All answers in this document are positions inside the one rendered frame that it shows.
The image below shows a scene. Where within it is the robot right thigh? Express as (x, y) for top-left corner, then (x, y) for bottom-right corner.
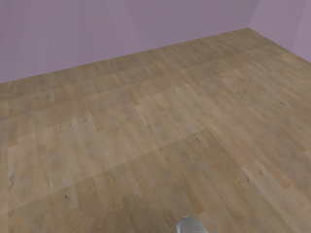
(176, 216), (209, 233)

